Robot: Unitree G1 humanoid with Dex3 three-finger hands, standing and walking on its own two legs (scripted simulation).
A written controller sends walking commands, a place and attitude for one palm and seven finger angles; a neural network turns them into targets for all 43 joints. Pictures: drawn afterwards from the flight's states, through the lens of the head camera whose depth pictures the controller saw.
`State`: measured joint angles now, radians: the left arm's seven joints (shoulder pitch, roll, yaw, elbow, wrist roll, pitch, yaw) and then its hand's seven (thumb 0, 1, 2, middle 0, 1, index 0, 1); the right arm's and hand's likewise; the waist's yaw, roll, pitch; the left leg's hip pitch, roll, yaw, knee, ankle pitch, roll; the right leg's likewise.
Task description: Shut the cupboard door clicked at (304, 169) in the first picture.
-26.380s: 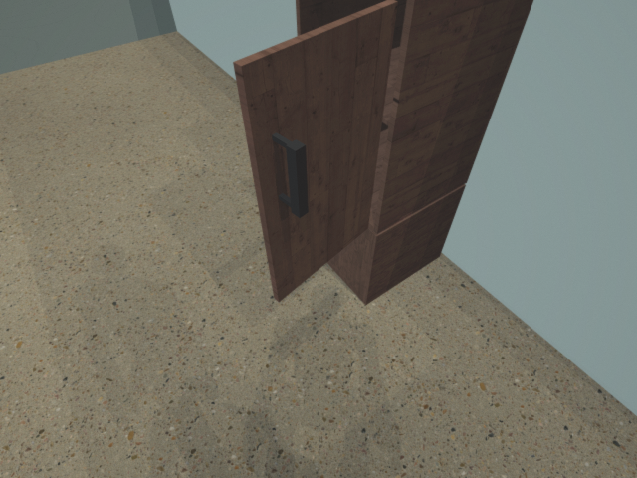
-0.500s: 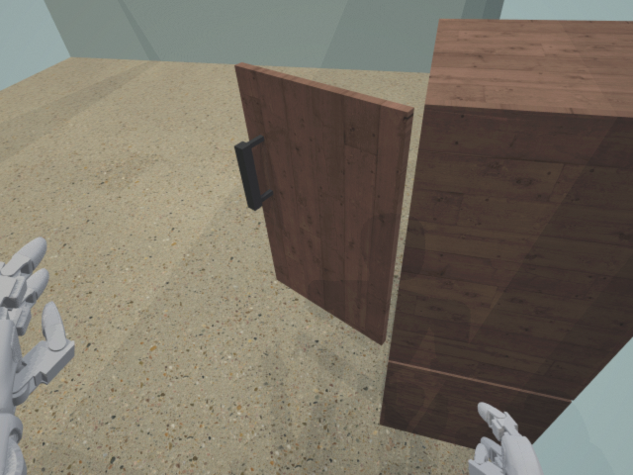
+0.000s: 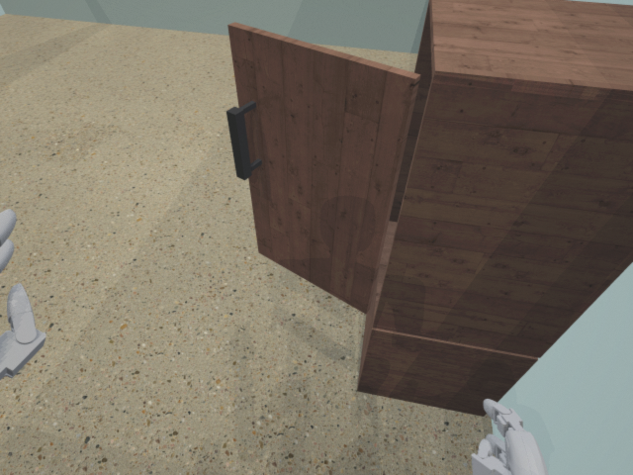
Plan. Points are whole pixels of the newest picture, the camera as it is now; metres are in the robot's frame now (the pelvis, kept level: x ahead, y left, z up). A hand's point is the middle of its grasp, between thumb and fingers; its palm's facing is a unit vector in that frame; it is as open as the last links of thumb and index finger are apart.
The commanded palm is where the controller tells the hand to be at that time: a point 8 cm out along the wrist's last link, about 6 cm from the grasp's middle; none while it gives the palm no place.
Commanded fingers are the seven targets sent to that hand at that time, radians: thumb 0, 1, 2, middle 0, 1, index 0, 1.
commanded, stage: step back with the hand held close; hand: left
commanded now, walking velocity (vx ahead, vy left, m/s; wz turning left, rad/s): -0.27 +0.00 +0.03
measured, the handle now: (247, 140) +0.70 +0.18 +0.05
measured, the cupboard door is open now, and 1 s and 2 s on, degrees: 66 66 66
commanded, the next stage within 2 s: stop stepping back and stand still in 1.32 s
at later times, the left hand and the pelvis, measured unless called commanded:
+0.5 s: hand out of the picture +0.15 +0.27 +0.17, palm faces +0.46 -0.75 -0.47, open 7.4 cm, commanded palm +0.08 +0.30 +0.18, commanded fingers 0.00 0.90 0.90 -0.20 -0.30 -0.20 -0.30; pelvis -0.05 +0.00 -0.01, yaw +2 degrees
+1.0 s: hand out of the picture +0.08 +0.30 +0.18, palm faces +0.52 -0.73 -0.43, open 7.4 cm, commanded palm +0.01 +0.32 +0.18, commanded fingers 0.00 0.90 0.90 -0.20 -0.30 -0.20 -0.30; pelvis -0.10 +0.01 +0.00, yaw +5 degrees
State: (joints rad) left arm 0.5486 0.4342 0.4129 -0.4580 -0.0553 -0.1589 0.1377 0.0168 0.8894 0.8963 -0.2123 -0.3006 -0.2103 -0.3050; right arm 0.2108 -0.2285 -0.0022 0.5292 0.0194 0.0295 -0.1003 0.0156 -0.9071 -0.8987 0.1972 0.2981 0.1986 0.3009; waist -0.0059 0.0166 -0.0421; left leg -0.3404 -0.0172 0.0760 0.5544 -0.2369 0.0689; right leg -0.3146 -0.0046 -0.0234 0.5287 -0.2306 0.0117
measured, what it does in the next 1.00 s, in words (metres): walks backwards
